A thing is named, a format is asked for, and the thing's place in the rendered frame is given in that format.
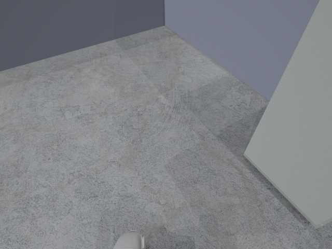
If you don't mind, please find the robot left thigh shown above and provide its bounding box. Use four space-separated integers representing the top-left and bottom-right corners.
113 232 145 249

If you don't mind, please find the fridge door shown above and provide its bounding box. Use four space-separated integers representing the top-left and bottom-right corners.
244 0 332 225

